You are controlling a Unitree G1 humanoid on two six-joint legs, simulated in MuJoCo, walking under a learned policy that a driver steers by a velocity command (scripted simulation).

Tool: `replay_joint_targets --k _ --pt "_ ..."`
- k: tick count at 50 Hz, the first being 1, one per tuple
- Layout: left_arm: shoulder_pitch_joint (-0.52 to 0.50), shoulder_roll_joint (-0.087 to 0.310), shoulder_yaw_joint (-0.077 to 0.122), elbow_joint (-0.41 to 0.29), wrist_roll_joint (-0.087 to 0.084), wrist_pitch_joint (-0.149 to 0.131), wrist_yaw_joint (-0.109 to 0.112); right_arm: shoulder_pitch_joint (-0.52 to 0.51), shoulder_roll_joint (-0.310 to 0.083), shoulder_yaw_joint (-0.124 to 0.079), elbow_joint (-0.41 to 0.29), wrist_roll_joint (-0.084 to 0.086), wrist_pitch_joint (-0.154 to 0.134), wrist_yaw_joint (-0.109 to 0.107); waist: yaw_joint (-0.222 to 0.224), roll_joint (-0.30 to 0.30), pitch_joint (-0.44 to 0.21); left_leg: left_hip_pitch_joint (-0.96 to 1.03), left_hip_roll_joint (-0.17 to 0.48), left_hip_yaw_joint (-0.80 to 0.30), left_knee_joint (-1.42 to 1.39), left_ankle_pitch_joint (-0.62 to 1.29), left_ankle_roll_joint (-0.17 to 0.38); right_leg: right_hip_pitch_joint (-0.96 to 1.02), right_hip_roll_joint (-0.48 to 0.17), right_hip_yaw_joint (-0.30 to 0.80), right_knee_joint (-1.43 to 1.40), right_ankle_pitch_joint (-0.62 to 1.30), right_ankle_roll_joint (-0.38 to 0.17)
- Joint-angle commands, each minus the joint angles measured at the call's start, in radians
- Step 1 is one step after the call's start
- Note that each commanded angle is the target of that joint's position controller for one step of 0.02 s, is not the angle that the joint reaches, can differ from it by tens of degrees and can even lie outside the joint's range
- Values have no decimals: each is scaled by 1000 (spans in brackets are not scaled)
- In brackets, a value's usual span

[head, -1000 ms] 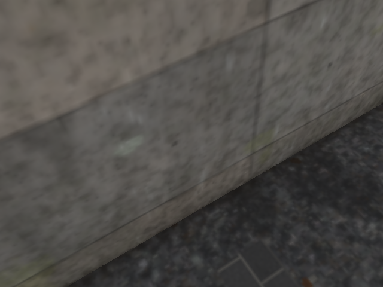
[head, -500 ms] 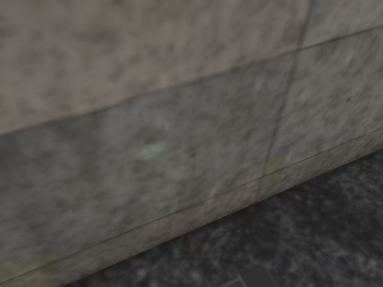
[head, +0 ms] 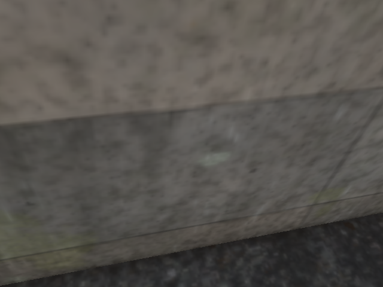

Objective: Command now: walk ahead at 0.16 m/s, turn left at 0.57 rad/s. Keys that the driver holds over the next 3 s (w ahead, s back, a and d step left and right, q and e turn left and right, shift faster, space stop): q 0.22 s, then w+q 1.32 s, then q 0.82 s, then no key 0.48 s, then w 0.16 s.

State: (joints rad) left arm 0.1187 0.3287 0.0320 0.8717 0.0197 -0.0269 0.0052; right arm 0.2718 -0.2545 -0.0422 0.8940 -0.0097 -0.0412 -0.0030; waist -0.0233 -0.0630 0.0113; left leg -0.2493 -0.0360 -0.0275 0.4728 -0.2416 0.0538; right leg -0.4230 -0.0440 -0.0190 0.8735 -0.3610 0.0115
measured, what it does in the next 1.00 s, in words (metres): steps on the spot, turning left: right foot, then left foot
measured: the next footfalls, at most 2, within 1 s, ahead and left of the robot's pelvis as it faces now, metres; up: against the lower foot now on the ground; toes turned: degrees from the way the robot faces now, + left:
right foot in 0.30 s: +0.14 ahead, -0.10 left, +0.00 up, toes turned +12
left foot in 0.72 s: +0.04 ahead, +0.12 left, +0.00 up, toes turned +27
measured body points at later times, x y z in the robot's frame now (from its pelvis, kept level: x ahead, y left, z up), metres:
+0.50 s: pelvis +0.05 -0.02 +0.01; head +0.09 -0.03 +0.45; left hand +0.06 +0.27 -0.11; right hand +0.27 -0.25 -0.13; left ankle -0.01 +0.10 -0.68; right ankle +0.10 -0.10 -0.74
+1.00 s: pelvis +0.04 +0.03 +0.00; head +0.09 +0.07 +0.45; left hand +0.00 +0.34 -0.12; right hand +0.30 -0.16 -0.12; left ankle +0.01 +0.10 -0.74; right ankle +0.14 -0.05 -0.70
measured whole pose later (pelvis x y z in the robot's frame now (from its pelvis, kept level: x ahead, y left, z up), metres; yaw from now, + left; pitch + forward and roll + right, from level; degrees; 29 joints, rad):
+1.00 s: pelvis +0.04 +0.03 +0.00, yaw +37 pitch +2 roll -1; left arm 0.02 0.30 0.02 0.92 0.00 -0.04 0.07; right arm 0.11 -0.34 -0.07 0.97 -0.01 -0.01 -0.02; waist -0.01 0.00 0.11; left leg -0.25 -0.12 -0.15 0.40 -0.16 0.07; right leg -0.49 0.01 0.00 0.84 -0.37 0.00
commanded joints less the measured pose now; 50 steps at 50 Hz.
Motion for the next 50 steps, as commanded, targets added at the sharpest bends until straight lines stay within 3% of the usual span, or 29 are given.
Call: replay_joint_targets --k 1,3,8,11,13,14,15,16,17,18,19,22,25,26,30,32,33,35,36,37,38,39,41,42,45,46,47,48,50 --pt "19 96 13 -31 6 -24 18 -57 -164 -33 -25 15 -32 -18 35 187 -57 173 203 -221 -120 825 128 -119 12 24 84 68 18" --pt "-13 69 3 -46 -5 -12 30 -4 -161 -34 12 18 -35 -14 20 169 -114 206 184 -195 -63 933 120 -94 38 8 47 70 15" --pt "-84 59 -10 -79 -13 17 57 -7 -192 -49 35 4 -7 -25 -26 183 -86 167 211 -302 -63 747 142 -47 43 24 -115 56 -4" --pt "-41 69 -8 -70 -30 6 66 -36 -211 -56 37 -9 3 -24 -18 178 -67 141 207 -373 -55 658 137 36 57 43 -237 38 -19" --pt "12 55 -9 -51 -30 -11 84 -104 -186 -46 28 -1 14 -35 27 174 -74 55 183 -412 -62 486 111 195 58 53 -394 106 -34" --pt "50 54 -10 -42 -11 -22 89 -156 -176 -40 13 15 20 -43 67 140 -77 -25 137 -400 -27 381 71 324 24 71 -514 207 -39" --pt "87 76 -6 -29 9 -31 93 -171 -116 -18 3 21 16 -43 72 32 -103 -146 77 -343 74 162 27 467 -108 175 -570 239 -64" --pt "47 174 17 -46 20 -20 88 -137 -67 -2 -19 26 17 -46 45 -210 -102 -302 -91 -146 264 -244 -17 474 -311 419 -647 376 -179" --pt "54 136 21 -35 2 -11 83 -128 -165 -22 7 -4 16 -51 44 -154 -112 -265 -49 -73 470 -329 -31 400 -364 439 -651 409 -247" --pt "46 90 11 -33 -7 -10 77 -128 -187 -29 19 -13 13 -44 23 -83 -101 -248 -14 -75 528 -284 -32 353 -325 363 -656 350 -239" --pt "23 66 7 -31 -8 -12 74 -141 -172 -28 26 -15 12 -36 12 -41 -74 -242 12 -77 545 -228 -42 319 -270 280 -661 280 -211" --pt "22 77 14 -5 -10 -22 71 -182 -126 -15 27 -22 22 -16 10 -17 -31 -258 21 -24 532 -141 -73 294 -192 134 -645 358 -166" --pt "70 86 24 38 -21 -39 62 -233 -118 -8 14 -25 21 -18 24 -39 -60 -253 43 -1 468 -110 -84 317 -213 81 -617 527 -187" --pt "79 81 23 53 -17 -44 57 -237 -117 -7 19 -17 24 -19 26 -48 -73 -229 47 9 440 -120 -82 320 -216 60 -612 526 -194" --pt "88 99 36 92 -11 -56 41 -281 -99 12 15 -11 20 -12 54 -59 -73 -163 60 39 266 -136 -62 328 -227 17 -608 429 -193" --pt "85 113 44 104 -9 -55 37 -278 -109 15 19 -8 13 -11 63 -78 -76 -123 56 57 171 -151 -50 345 -241 12 -589 401 -189" --pt "84 126 54 100 1 -55 36 -283 -126 13 14 -7 13 -3 69 -95 -73 -111 45 70 115 -116 -41 348 -245 14 -593 362 -180" --pt "48 127 58 96 -5 -46 35 -224 -134 10 38 -15 7 4 35 -74 -76 -4 40 73 -64 -23 -15 320 -238 -14 -529 347 -141" --pt "50 111 53 94 -4 -44 34 -177 -158 2 63 -22 4 3 19 -17 -97 97 47 32 -146 22 2 268 -208 -44 -458 308 -96" --pt "6 69 38 65 2 -45 30 -150 -218 -19 82 -16 3 -9 -1 126 -98 182 138 -138 -205 40 53 122 -128 -105 -344 143 -23" --pt "-122 26 15 -14 -2 -48 31 -124 -312 -50 86 -5 12 -18 -39 353 -52 225 268 -388 -217 264 160 -94 10 -112 -202 -79 32" --pt "-124 40 11 -17 -6 -39 34 -97 -292 -51 91 4 19 -30 -25 282 -56 300 282 -388 -198 401 216 -180 7 -31 -75 -154 23" --pt "-41 71 17 16 -24 -49 31 -154 -243 -45 68 11 37 -38 37 176 -72 308 230 -299 -152 571 211 -178 14 12 -26 -77 -1" --pt "-49 82 20 14 -16 -53 36 -171 -247 -48 60 20 36 -35 53 175 -71 289 210 -281 -140 645 199 -156 20 9 -38 -44 -5" --pt "-53 65 11 15 -8 -43 51 -168 -233 -50 51 8 35 -24 45 170 -118 228 186 -263 -110 707 196 -86 36 -5 -56 -7 -3" --pt "-63 59 8 10 -11 -40 56 -165 -236 -51 49 3 38 -23 41 170 -116 199 186 -278 -109 671 197 -70 37 -5 -84 -6 -5" --pt "-31 56 5 39 -34 -20 72 -148 -249 -58 33 -17 20 -14 6 154 -55 259 251 -326 -40 987 173 -149 63 9 -14 -23 -5" --pt "-21 62 3 33 -30 -10 78 -105 -256 -61 45 -9 16 -16 0 127 -99 275 270 -347 -17 1089 167 -150 50 34 11 -20 -13" --pt "-38 60 1 12 -30 1 76 -118 -272 -62 34 -1 28 -23 6 112 -126 229 266 -370 -29 991 157 -99 50 58 0 -6 -22"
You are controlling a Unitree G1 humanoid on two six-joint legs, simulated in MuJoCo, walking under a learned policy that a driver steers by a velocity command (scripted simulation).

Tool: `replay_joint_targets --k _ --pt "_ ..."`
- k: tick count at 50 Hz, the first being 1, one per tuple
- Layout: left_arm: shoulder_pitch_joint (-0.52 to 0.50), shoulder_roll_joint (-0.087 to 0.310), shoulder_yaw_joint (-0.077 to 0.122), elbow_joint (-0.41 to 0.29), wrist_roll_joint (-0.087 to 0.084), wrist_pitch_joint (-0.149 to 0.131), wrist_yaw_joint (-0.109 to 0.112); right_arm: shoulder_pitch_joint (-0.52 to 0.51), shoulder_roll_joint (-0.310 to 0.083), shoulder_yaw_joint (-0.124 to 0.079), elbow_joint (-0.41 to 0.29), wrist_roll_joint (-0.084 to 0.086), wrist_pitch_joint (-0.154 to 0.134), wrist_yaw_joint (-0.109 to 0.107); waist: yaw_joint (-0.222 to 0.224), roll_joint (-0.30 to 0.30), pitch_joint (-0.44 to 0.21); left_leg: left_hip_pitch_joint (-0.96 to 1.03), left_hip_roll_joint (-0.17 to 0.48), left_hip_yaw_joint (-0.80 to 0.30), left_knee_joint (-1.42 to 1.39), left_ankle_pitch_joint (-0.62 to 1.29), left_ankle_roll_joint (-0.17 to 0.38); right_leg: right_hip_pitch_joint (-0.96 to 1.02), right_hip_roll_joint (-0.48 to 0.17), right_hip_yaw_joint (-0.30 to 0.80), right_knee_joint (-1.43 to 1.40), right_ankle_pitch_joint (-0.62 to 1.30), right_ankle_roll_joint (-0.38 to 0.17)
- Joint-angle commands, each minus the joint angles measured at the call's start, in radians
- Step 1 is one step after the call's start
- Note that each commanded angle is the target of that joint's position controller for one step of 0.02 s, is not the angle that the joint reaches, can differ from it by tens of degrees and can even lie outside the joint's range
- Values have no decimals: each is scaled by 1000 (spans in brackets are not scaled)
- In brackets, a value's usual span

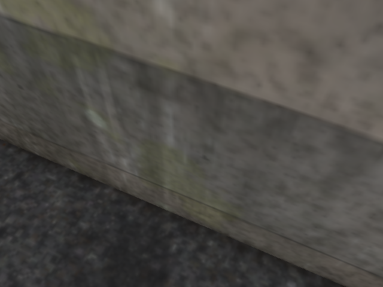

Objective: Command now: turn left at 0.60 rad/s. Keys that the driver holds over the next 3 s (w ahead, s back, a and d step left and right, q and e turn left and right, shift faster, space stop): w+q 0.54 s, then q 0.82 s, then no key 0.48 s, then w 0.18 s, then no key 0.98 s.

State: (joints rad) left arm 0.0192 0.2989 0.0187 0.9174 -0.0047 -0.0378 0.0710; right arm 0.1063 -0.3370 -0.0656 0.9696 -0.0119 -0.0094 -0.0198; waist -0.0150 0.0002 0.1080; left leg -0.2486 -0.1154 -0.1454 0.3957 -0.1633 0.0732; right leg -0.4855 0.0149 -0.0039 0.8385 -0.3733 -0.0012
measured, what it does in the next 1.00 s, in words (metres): steps on the spot, turning left: right foot, then left foot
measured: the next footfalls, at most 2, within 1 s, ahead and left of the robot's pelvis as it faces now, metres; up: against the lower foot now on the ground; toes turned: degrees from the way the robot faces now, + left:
right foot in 0.24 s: +0.06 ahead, -0.13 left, +0.00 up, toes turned +11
left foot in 0.74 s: -0.04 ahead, +0.21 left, +0.00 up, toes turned +25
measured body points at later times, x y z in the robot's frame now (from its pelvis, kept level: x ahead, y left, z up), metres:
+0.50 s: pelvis -0.03 -0.03 +0.00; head +0.00 -0.06 +0.45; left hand -0.05 +0.28 -0.11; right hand +0.14 -0.29 -0.14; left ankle -0.11 +0.12 -0.65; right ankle +0.02 -0.14 -0.75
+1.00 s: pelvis -0.07 +0.07 +0.00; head -0.05 +0.12 +0.44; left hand -0.15 +0.35 -0.15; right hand +0.20 -0.10 -0.10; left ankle -0.07 +0.19 -0.74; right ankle +0.02 -0.04 -0.69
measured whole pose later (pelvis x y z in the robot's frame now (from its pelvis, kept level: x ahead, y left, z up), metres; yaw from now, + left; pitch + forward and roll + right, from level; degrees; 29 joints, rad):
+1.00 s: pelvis -0.07 +0.07 +0.00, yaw +35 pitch +0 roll -2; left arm 0.18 0.30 0.05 0.85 0.03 0.05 0.01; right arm 0.15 -0.31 -0.06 0.82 -0.02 0.02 0.00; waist 0.01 -0.04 0.08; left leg -0.30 -0.06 -0.17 0.43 -0.13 0.02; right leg -0.44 0.00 0.01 0.91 -0.38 0.00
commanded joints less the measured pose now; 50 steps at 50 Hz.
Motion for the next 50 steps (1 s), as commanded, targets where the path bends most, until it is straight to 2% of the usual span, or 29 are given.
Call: replay_joint_targets --k 1,7,10,11,12,13,14,15,16,19,20,21,24,27,28,29,34,35,36,37,38,39,40,41,42,44,47,48,50 --pt "74 96 16 -34 -9 19 3 38 -185 -34 -48 1 12 -8 1 83 -230 202 327 -267 35 802 132 -11 -2 45 28 22 -11" --pt "62 100 17 -45 -10 25 -7 20 -203 -31 -68 -6 36 -12 -12 114 -195 151 269 -361 4 483 88 103 29 62 -175 24 -8" --pt "127 101 19 -38 -16 9 -9 -13 -212 -37 -75 -2 51 -12 32 130 -174 90 209 -384 8 264 36 267 19 58 -414 109 -13" --pt "142 112 23 -38 -8 1 -5 -9 -193 -31 -79 4 52 -10 36 108 -168 22 174 -365 35 126 2 358 -25 79 -510 175 -20" --pt "125 143 29 -50 8 -4 0 27 -135 -17 -81 13 47 -6 12 -16 -188 -81 111 -280 153 -136 -39 460 -174 199 -571 198 -52" --pt "24 235 48 -97 25 9 -3 62 -101 -11 -90 27 50 -8 -19 -239 -170 -217 -57 -43 427 -357 -88 427 -384 436 -653 283 -176" --pt "61 213 59 -81 7 20 -6 41 -193 -28 -81 -22 48 -5 1 -184 -161 -206 37 13 667 -352 -115 326 -444 402 -635 354 -268" --pt "66 150 46 -84 -4 23 -6 52 -195 -33 -66 -34 49 5 -15 -110 -152 -190 53 14 742 -328 -118 299 -398 320 -614 396 -267" --pt "57 119 40 -85 -6 24 -7 61 -175 -31 -54 -38 55 14 -24 -75 -116 -192 63 21 796 -290 -124 275 -334 228 -590 386 -240" --pt "77 112 36 -94 5 27 -8 37 -120 -15 -61 -25 77 35 0 -103 -81 -259 68 68 736 -258 -145 350 -247 117 -546 439 -198" --pt "302 228 82 14 6 41 27 -25 -124 -9 -94 -74 100 75 62 -3 -132 -394 77 -9 746 -163 -114 520 -371 281 -566 194 -161" --pt "335 244 89 36 3 40 32 -33 -129 -16 -106 -70 106 85 71 5 -121 -447 67 -59 778 -159 -109 569 -401 321 -583 113 -136" --pt "258 218 94 19 9 29 20 -13 -121 -16 -104 -55 102 114 37 -112 -78 -460 89 -45 773 -141 -112 519 -372 228 -598 51 -120" --pt "313 220 113 44 25 30 18 -55 -95 2 -122 -54 88 131 61 -186 -72 -376 114 16 651 -156 -114 451 -360 147 -657 -28 -117" --pt "260 197 109 16 24 24 -5 -45 -96 2 -129 -38 81 129 44 -240 -88 -304 127 70 586 -180 -122 394 -347 106 -697 -170 -104" --pt "286 235 128 30 30 28 8 -76 -90 5 -143 -42 83 134 56 -226 -14 -300 140 75 534 -169 -124 354 -364 90 -700 -77 -115" --pt "220 243 142 -26 35 27 -21 -28 -71 14 -151 -14 77 116 28 -286 -33 -21 141 178 249 -205 -94 212 -340 -68 -652 -10 -69" --pt "206 161 110 -34 19 35 -41 32 -89 -2 -139 -7 54 85 -22 -316 -37 59 145 169 136 -145 -96 221 -254 -157 -500 154 -45" --pt "209 136 103 -40 14 41 -52 121 -113 -13 -97 -24 40 55 -41 -164 -89 135 98 185 23 -73 -98 216 -223 -202 -326 217 -31" --pt "245 132 100 -48 35 45 -67 149 -144 -18 -95 -46 25 39 -66 31 -66 192 137 93 -53 5 -106 68 -196 -220 -104 -3 -20" --pt "298 42 72 -94 50 70 -71 117 -284 -32 -148 -37 12 28 7 337 -82 128 453 -346 -148 105 -42 -118 -98 -202 140 -339 24" --pt "271 82 73 -126 28 99 -50 107 -380 -67 -153 -24 7 38 -10 316 -179 5 495 -464 -190 66 69 -9 -74 9 190 -255 23" --pt "234 131 78 -127 8 112 -35 69 -310 -60 -152 -21 7 41 7 226 -129 2 412 -347 -173 -111 60 -25 -85 40 204 -147 10" --pt "241 133 76 -114 5 103 -36 14 -241 -45 -167 -24 14 39 28 224 -97 8 349 -277 -168 -190 36 -58 -84 43 195 -67 -5" --pt "260 136 76 -95 11 92 -39 -21 -196 -40 -191 -24 19 32 41 231 -122 56 293 -231 -148 -168 29 -44 -87 45 196 -5 -9" --pt "272 144 75 -79 32 84 -51 -15 -138 -24 -200 -6 21 19 42 237 -154 75 277 -192 -113 83 61 -13 -73 46 207 40 -5" --pt "217 114 66 -105 36 84 -52 34 -141 -29 -201 -1 15 16 27 182 -178 93 303 -229 -73 236 101 5 -47 51 150 2 3" --pt "216 113 62 -113 44 82 -59 77 -148 -34 -192 -3 18 17 16 184 -215 105 289 -271 -121 -100 122 20 -47 48 98 -8 0" --pt "144 103 59 -141 39 77 -64 67 -149 -38 -201 -9 26 17 -4 224 -122 84 292 -355 -171 -306 141 -23 -25 44 3 -20 2"
Over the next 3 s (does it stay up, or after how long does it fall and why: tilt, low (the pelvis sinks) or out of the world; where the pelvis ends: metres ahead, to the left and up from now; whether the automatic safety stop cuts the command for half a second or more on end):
stays up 0.05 0.25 0.00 its command is cut before an obstacle from the start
